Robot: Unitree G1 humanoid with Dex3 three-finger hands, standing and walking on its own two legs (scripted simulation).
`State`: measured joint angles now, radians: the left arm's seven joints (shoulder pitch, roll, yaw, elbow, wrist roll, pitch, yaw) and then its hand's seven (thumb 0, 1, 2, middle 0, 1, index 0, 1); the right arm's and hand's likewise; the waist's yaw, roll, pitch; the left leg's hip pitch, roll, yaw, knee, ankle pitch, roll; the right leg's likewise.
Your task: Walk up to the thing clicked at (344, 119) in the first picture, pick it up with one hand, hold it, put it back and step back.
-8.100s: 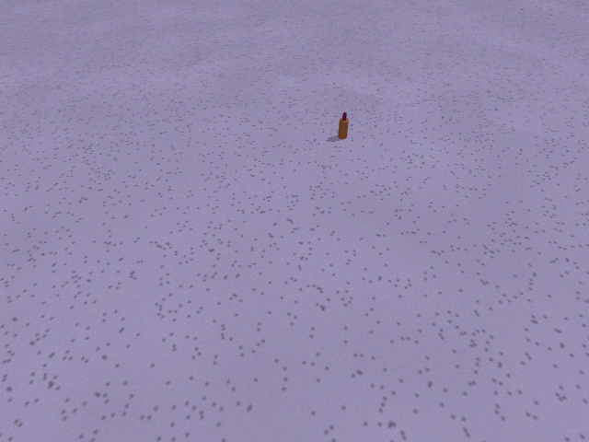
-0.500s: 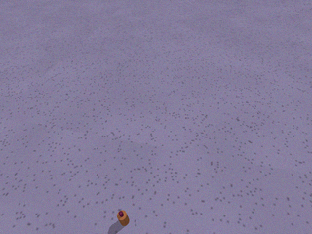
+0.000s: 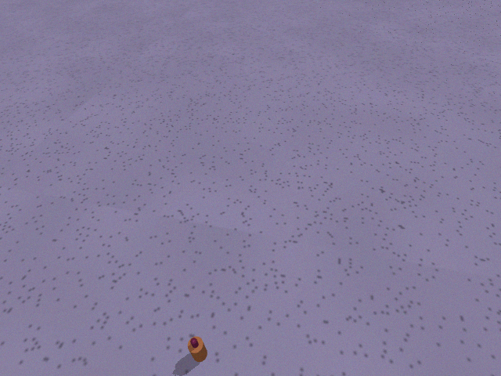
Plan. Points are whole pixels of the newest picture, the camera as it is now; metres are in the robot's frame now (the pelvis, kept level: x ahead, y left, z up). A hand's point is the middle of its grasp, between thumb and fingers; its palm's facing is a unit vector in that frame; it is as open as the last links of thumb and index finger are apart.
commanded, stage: stand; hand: left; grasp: from the side
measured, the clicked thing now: (196, 347) +0.37 +0.23 -0.70
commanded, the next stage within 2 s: go down in 0.12 s
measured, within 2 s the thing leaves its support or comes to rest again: neither
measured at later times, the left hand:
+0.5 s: hand out of the picture +0.16 +0.26 -0.16, palm faces +0.02 -0.94 -0.33, open 11.9 cm
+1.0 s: hand out of the picture +0.14 +0.28 -0.19, palm faces +0.05 -0.95 -0.32, open 17.4 cm
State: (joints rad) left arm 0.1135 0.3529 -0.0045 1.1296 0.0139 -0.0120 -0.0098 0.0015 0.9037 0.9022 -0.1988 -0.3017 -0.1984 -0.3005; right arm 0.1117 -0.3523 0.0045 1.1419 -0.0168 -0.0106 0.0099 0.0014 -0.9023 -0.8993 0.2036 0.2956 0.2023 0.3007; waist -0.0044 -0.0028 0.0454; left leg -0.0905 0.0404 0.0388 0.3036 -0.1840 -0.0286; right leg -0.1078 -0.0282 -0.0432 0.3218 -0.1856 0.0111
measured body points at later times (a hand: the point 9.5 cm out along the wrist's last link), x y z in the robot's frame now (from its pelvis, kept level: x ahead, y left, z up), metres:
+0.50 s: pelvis -0.01 +0.01 -0.02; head +0.05 +0.01 +0.43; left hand +0.15 +0.31 -0.14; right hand +0.08 -0.26 -0.14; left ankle -0.01 +0.14 -0.75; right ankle -0.01 -0.12 -0.75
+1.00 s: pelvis -0.01 +0.02 -0.07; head +0.06 +0.04 +0.37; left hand +0.14 +0.33 -0.17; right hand +0.15 -0.23 -0.15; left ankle -0.01 +0.14 -0.75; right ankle -0.01 -0.12 -0.75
